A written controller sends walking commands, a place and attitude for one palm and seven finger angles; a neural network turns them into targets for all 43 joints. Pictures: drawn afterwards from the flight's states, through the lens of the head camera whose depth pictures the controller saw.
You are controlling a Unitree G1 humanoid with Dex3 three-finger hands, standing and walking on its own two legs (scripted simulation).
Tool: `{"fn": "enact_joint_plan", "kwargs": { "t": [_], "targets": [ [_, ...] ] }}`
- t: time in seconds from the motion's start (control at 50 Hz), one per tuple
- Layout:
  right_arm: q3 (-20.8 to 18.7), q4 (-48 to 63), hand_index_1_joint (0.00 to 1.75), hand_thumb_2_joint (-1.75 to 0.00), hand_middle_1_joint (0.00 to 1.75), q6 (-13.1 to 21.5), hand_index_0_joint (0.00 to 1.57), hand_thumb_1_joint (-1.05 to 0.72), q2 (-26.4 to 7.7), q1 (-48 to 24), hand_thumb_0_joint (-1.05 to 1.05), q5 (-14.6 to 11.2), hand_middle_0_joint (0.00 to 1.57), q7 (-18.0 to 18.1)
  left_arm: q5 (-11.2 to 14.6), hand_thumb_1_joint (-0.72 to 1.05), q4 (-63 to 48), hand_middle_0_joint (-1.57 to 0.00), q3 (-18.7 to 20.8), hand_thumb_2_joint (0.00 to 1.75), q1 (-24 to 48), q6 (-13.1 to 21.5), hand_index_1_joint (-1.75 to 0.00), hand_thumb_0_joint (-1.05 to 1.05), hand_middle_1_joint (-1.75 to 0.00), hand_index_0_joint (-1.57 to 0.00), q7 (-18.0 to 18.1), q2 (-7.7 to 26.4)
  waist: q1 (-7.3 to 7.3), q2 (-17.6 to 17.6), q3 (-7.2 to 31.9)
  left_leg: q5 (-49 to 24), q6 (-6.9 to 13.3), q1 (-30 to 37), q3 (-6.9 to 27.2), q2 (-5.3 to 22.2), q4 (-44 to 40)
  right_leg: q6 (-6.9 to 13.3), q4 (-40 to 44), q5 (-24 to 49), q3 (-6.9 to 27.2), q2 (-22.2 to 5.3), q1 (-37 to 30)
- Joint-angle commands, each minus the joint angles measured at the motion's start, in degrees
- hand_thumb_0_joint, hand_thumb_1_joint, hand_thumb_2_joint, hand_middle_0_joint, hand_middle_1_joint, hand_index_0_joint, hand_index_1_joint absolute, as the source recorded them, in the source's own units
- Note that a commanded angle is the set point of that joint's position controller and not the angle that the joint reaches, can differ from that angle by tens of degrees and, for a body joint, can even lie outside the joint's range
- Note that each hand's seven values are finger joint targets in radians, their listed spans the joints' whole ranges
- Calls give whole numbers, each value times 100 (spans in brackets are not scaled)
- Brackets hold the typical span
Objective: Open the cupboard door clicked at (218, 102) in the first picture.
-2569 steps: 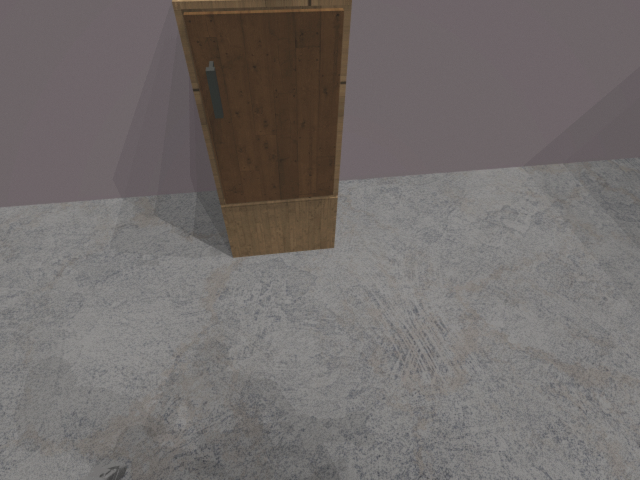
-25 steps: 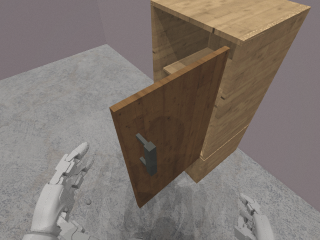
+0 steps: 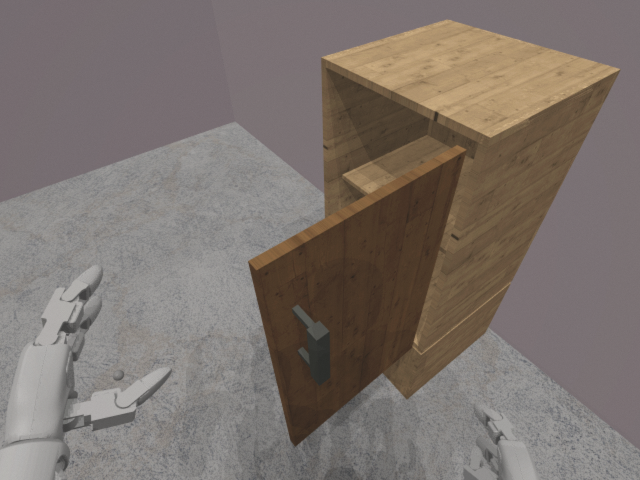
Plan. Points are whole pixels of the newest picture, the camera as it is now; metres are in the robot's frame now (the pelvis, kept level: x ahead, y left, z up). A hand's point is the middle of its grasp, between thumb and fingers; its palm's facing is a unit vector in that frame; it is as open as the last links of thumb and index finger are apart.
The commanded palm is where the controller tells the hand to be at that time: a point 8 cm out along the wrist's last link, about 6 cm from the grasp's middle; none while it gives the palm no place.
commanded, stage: draw the hand back to the body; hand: left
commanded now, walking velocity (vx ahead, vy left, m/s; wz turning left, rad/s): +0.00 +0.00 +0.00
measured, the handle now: (310, 345) +0.31 +0.06 -0.01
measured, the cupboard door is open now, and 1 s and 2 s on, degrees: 92 92 92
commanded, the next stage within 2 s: step back with the hand held close in 0.64 s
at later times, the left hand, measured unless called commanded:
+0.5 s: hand (77, 341) +0.19 +0.25 +0.16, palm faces +0.45 -0.80 -0.39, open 7.6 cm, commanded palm +0.14 +0.29 +0.18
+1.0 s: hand (81, 339) +0.19 +0.24 +0.17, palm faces +0.38 -0.79 -0.49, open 7.4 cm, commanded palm +0.13 +0.28 +0.19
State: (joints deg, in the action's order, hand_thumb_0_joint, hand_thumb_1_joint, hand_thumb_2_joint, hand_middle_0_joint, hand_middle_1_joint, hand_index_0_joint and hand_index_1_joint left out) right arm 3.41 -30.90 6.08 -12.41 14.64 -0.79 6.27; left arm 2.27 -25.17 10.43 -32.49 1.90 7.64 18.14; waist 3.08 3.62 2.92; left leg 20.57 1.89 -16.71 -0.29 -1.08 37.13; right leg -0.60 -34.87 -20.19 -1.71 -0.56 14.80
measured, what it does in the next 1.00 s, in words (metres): stands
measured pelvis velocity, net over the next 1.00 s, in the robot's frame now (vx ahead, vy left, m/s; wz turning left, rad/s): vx -0.02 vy -0.01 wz -0.03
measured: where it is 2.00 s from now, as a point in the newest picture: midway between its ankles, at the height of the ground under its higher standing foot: outside the picture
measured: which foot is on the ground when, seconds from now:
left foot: down 0.00-1.00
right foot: down 0.00-1.00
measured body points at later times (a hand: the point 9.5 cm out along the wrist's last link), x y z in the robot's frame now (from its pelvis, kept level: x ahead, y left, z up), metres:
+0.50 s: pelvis +0.00 -0.01 +0.02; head -0.01 -0.03 +0.46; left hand +0.16 +0.29 +0.19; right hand +0.19 -0.23 -0.07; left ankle -0.01 +0.09 -0.73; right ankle -0.02 -0.13 -0.73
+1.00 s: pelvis -0.02 -0.01 +0.02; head -0.01 -0.03 +0.47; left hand +0.16 +0.28 +0.20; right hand +0.17 -0.26 -0.07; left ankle -0.01 +0.09 -0.73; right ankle -0.02 -0.13 -0.73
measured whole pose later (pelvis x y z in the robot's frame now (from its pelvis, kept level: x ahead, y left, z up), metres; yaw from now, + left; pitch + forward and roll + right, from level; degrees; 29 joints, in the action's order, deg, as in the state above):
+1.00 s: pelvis -0.02 -0.01 +0.02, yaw -2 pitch +0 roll -1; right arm -0.2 -33.2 1.5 -14.2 9.5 -0.2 5.1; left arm 2.7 -23.3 21.6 -30.2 8.5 6.6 21.4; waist 0.9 3.9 -0.5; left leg 13.0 0.9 -11.8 -1.6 0.2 25.0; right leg 0.2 -23.0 -12.1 -0.4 0.8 10.7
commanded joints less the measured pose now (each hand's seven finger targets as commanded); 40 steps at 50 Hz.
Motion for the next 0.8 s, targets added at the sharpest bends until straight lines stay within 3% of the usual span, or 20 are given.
{"fn": "enact_joint_plan", "kwargs": {
  "t": [0.0,0.08,0.12,0.14,0.24,0.3,0.4,0.56,0.62,0.72,0.74,0.76,0.78],
  "targets": [
    [-288,796,30,-90,30,400,20,-90,-643,-790,0,15,20,-4,24,48,-1268,-19,938,72,455,412,-30,0,-30,-19,94,1007,35,79,275,-1881,-145,497,211,267,-977,191,759,1399,-79,8,-429],
    [-320,700,30,-90,30,383,20,-90,-633,-850,0,28,20,-38,78,62,-1163,-19,1163,78,566,452,-30,0,-30,-19,70,1040,44,-119,153,-1969,-150,680,163,284,-1173,166,941,1513,-85,26,-562],
    [-327,648,30,-90,30,374,20,-90,-643,-895,0,25,20,-48,96,69,-1174,-19,1296,81,669,478,-30,0,-30,-19,70,1116,52,72,110,-1994,-162,720,158,284,-1264,185,1019,1547,-61,20,-678],
    [-338,616,30,-90,30,362,20,-90,-639,-905,0,23,20,-51,106,73,-1133,-19,1369,82,738,488,-30,0,-30,-19,70,1145,52,-49,66,-1982,-163,751,157,289,-1302,182,1056,1550,-66,32,-679],
    [-380,510,30,-90,30,322,20,-90,-645,-1002,0,23,20,-51,167,90,-1106,-20,1701,90,1075,558,-30,0,-30,-20,71,1322,63,68,59,-1881,-128,911,58,254,-1406,179,1248,1639,-15,23,-823],
    [-411,461,30,-90,30,288,20,-90,-679,-997,0,25,20,-94,165,90,-751,-20,1390,90,892,535,-30,0,-30,-20,2,982,45,-83,-83,-1968,-119,921,58,265,-1462,171,1321,1682,-40,36,-849],
    [-447,469,30,-90,30,245,20,-90,-696,-1059,0,45,20,-96,143,90,-988,-20,1548,90,959,552,-30,0,-30,-20,6,1246,92,-99,166,-2132,-83,1070,8,241,-1462,165,1344,1914,4,31,-1030],
    [-426,420,30,-90,30,297,20,-90,-626,-1093,0,40,20,-77,140,90,-1115,-20,1542,90,1069,584,-30,0,-30,-20,26,1230,66,219,28,-1925,-109,1140,6,222,-1527,167,1448,1737,31,40,-932],
    [-438,398,30,-90,30,302,20,-90,-631,-1091,0,42,20,-87,152,90,-958,-20,1506,90,945,575,-30,0,-30,-20,15,1162,60,-18,-51,-1957,-100,1129,4,236,-1548,157,1470,1786,26,51,-933],
    [-448,381,30,-90,30,304,20,-90,-635,-1118,0,46,20,-92,151,90,-909,-20,1501,90,1016,600,-30,0,-30,-20,6,1160,60,-48,-98,-1745,-89,1128,-4,227,-1591,149,1542,1613,44,51,-896],
    [-450,386,30,-90,30,323,20,-90,-648,-1145,0,45,20,-87,152,90,-1221,-20,1593,90,1395,646,-30,0,-30,-20,28,1333,64,31,100,-1798,-73,1204,-12,211,-1568,150,1540,1702,80,40,-973],
    [-450,555,30,-90,30,222,20,-90,-765,-1053,0,6,20,-81,109,90,-1335,-20,2292,90,1838,891,-30,0,-30,-20,68,1998,-195,-189,-329,-1462,21,841,96,298,-1384,148,1840,2011,632,-195,-397],
    [-468,429,30,-90,30,140,20,-90,-711,-1035,0,49,20,-75,100,90,-766,-20,2004,90,1172,912,-30,0,-30,-20,7,1554,-228,-435,-240,-1478,16,901,138,280,-1270,168,1845,2191,634,-309,-370]
  ]
}}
